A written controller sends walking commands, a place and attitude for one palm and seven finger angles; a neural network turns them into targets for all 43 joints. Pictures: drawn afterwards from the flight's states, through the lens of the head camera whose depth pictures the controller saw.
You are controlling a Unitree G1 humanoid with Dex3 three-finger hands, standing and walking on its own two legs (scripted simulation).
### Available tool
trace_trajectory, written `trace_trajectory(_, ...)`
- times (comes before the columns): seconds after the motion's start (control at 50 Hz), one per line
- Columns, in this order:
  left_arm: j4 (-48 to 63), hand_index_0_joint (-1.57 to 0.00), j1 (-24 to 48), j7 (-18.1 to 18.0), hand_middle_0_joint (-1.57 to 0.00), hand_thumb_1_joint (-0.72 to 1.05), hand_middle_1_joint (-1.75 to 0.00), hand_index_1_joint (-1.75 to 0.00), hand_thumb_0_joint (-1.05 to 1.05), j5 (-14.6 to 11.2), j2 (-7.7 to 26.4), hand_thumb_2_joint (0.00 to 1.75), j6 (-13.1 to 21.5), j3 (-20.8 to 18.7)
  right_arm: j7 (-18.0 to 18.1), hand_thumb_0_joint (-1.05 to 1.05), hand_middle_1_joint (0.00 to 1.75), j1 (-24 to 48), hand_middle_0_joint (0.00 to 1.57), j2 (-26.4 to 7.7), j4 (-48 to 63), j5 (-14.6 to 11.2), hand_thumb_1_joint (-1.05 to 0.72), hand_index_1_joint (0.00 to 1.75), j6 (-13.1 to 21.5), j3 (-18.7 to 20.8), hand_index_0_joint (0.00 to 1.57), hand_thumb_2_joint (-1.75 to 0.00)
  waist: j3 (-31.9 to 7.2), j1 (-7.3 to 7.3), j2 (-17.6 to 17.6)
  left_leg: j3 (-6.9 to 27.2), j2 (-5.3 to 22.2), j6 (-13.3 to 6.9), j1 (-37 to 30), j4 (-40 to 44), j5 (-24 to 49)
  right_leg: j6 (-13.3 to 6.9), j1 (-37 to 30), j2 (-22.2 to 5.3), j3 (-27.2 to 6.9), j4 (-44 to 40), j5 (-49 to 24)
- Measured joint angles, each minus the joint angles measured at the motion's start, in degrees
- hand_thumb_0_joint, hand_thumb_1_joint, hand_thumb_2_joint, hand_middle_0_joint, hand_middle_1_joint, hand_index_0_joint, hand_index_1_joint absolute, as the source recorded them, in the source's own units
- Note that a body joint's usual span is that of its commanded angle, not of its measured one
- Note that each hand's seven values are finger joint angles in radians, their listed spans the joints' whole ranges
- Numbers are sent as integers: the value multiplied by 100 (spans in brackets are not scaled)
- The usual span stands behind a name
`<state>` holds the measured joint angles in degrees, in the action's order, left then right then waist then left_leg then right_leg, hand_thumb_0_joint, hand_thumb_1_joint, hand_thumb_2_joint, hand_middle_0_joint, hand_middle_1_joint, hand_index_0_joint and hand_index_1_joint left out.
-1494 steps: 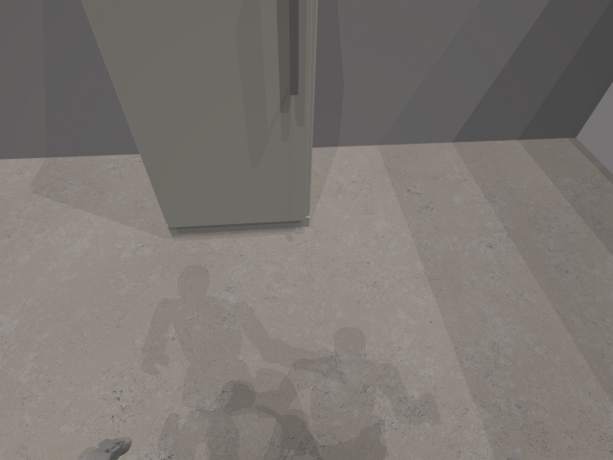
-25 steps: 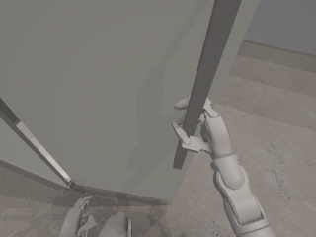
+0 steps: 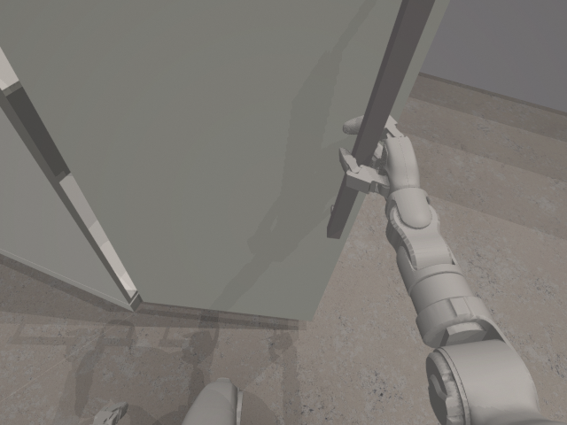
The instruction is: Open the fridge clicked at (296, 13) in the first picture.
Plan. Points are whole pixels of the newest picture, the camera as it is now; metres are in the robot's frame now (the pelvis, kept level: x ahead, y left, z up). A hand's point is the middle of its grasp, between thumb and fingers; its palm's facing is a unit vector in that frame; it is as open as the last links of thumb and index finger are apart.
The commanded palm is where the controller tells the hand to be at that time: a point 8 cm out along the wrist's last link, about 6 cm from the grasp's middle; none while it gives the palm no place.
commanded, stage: stop walking and hold the door back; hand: right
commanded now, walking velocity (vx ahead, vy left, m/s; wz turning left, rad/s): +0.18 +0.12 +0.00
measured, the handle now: (367, 125) +0.48 -0.06 +0.18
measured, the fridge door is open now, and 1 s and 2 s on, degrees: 74 72 70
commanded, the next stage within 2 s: loosen the grip on the handle in 0.86 s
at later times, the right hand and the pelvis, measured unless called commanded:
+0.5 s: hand (353, 148) +0.47 -0.05 +0.14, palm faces -0.14 +0.99 -0.08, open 6.2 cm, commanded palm +0.45 -0.11 +0.12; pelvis +0.03 -0.01 +0.00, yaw +3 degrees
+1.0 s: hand (358, 160) +0.45 -0.05 +0.14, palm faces -0.25 +0.95 -0.20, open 6.5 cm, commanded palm +0.43 -0.11 +0.13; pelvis +0.04 -0.03 +0.00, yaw +4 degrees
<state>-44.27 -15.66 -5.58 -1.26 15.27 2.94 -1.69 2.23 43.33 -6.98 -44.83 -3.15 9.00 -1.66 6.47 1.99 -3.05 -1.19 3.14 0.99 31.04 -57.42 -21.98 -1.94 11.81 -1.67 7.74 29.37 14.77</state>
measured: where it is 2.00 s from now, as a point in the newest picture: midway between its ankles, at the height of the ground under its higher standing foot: outside the picture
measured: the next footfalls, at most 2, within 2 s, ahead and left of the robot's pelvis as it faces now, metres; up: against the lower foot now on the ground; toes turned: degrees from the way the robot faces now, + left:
left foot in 0.12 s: +0.11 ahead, +0.11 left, +0.00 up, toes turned +4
right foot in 0.48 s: +0.09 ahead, -0.15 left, +0.00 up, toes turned +2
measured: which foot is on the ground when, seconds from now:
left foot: up 0.00-0.10, down 0.12-1.00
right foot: down 0.00-0.14, up 0.16-0.46, down 0.48-1.00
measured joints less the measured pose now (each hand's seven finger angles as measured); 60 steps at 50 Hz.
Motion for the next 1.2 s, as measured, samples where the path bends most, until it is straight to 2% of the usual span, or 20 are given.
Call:
trace_trajectory(0.04,-143,-20,-238,31,-20,91,-30,-30,1,-73,-133,90,-52,102,-35,-5,139,239,43,24,-381,40,-58,140,8,3,34,-79,-38,-10,-75,-193,-88,-42,-178,234,87,19,15,-73,-115,-60,-9)
trace_trajectory(0.12,-307,-20,-535,26,-20,91,-30,-30,1,-94,-402,90,-33,337,-100,-5,139,662,44,-125,-845,53,-57,140,-60,68,35,-80,-48,-182,65,-294,-203,-120,-1157,2115,156,253,149,-168,-68,361,212)
trace_trajectory(0.14,-334,-20,-509,36,-21,91,-30,-30,1,-90,-414,90,-15,361,-95,-5,139,736,44,-183,-894,79,-57,140,-54,167,35,-80,-7,-177,40,-291,-261,-195,-1241,2360,692,249,257,-233,-67,658,365)
trace_trajectory(0.16,-373,-20,-401,48,-21,90,-30,-30,1,-90,-394,90,-26,344,-76,-5,140,770,44,-238,-902,101,-57,140,-43,310,35,-81,83,-103,-37,-319,-325,-295,-1217,2291,941,210,419,-253,-201,1131,675)
trace_trajectory(0.2,-387,-21,-171,61,-21,90,-30,-30,2,-73,-320,90,-22,230,-36,-5,140,733,44,-313,-862,124,-59,140,-55,596,35,-81,226,85,-124,-304,-349,-406,-1245,2266,969,205,804,-63,-538,2181,1080)
trace_trajectory(0.24,-329,-21,-18,61,-21,90,-30,-30,2,-70,-229,90,41,153,-21,-5,139,672,43,-383,-873,116,-60,140,-69,781,35,-81,262,195,-89,-185,-296,-393,-1316,2441,1000,244,1074,111,-632,2788,1037)
trace_trajectory(0.28,-211,-21,95,45,-21,91,-30,-30,2,-61,-149,90,107,140,-48,-4,139,611,42,-442,-884,110,-61,140,-61,931,35,-81,264,298,16,-79,-213,-361,-1391,2638,1091,292,1218,168,-626,2975,868)
trace_trajectory(0.36,122,-20,213,7,-21,91,-30,-30,1,-15,-23,90,179,154,-78,-3,139,382,42,-448,-656,84,-63,140,-46,1083,36,-81,203,422,264,71,-64,-291,-1479,2862,1190,315,1007,87,-494,2054,709)
trace_trajectory(0.42,339,-20,278,-15,-20,91,-30,-30,1,28,70,90,201,142,-77,-1,139,156,42,-317,-203,46,-64,140,-61,1043,35,-80,170,415,342,104,-54,-230,-1460,2814,1127,302,594,8,-417,924,415)
trace_trajectory(0.48,502,-20,362,-9,-20,91,-30,-30,1,46,186,90,192,85,-95,0,139,-100,43,-136,353,21,-64,140,-28,905,34,-79,126,389,202,50,-199,-150,-1354,2577,959,270,100,-106,-408,-93,-292)
trace_trajectory(0.5,496,-20,432,-3,-20,91,-30,-30,1,40,145,90,176,44,-105,0,139,-172,43,-113,539,26,-64,140,-5,806,34,-78,147,365,244,66,-186,-121,-1321,2484,895,285,76,-97,-387,-108,-177)
trace_trajectory(0.56,564,-20,545,65,-20,91,-30,-30,1,2,-13,90,107,44,-118,0,140,-392,44,-20,947,5,-64,140,56,533,33,-77,174,148,346,192,-189,-80,-1341,2525,915,315,91,-98,-261,43,51)
trace_trajectory(0.64,677,-20,639,133,-20,91,-30,-30,1,21,-224,90,48,143,-120,-1,140,-677,45,65,1320,72,-63,139,122,221,33,-74,109,29,223,165,-243,-23,-1394,2629,907,287,178,-165,-286,229,196)
trace_trajectory(0.78,676,-20,781,129,-21,91,-30,-30,1,50,-539,90,-135,326,-87,-2,140,-996,45,113,1587,92,-61,138,137,-162,34,-71,-69,-90,167,182,-199,29,-1418,2649,862,249,166,-122,-269,232,256)
trace_trajectory(0.96,509,-21,638,37,-21,90,-30,-30,1,43,-481,90,-313,335,-41,-4,140,-852,46,149,1164,89,-59,139,203,-377,36,-72,-243,-173,152,157,-178,52,-1441,2756,918,221,180,-100,-292,178,218)
trace_trajectory(0.98,514,-21,627,75,-21,90,-30,-30,1,73,-475,90,-282,252,-115,-5,140,-737,46,121,1123,267,-58,139,169,-311,36,-72,-147,-193,144,156,-209,52,-1505,2804,950,220,143,-132,-292,197,218)
trace_trajectory(1.02,394,-21,541,208,-21,90,-30,-30,1,29,-511,90,-18,232,-430,-8,140,-367,46,-41,557,404,-52,139,189,-144,37,-72,-319,-87,395,165,-118,16,-1288,2693,960,250,256,-36,-286,62,90)
trace_trajectory(1.06,436,-21,343,333,-21,90,-30,-30,1,-4,-491,90,122,254,-560,-9,140,-183,46,-73,136,189,-47,140,10,126,39,-71,-589,66,609,134,-22,-12,-1053,2538,907,271,406,62,-326,-29,-33)
trace_trajectory(1.12,562,-21,125,445,-21,90,-30,-30,1,31,-264,90,251,220,-578,-7,137,-315,42,-150,-41,-121,-40,137,-45,496,38,-67,-735,239,495,161,-62,-33,-1040,2516,913,276,415,24,-297,28,-12)
trace_trajectory(1.2,626,-20,-150,518,-21,90,-30,-30,1,7,-18,90,373,79,-443,-4,135,-476,40,-269,-238,-104,-20,133,506,557,32,-57,-793,352,316,193,-94,-45,-881,2313,860,264,565,-13,-270,251,81)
